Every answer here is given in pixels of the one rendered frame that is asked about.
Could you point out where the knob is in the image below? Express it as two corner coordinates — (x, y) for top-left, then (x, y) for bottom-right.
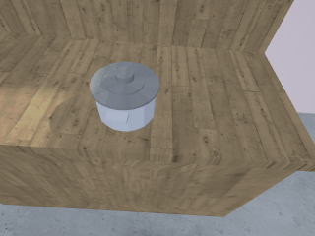
(114, 66), (135, 85)

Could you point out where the table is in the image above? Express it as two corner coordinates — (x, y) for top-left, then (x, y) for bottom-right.
(0, 0), (315, 217)

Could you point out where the lid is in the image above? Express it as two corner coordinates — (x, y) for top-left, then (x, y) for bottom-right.
(90, 62), (159, 111)

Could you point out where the pot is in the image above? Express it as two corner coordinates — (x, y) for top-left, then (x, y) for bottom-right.
(96, 98), (156, 132)

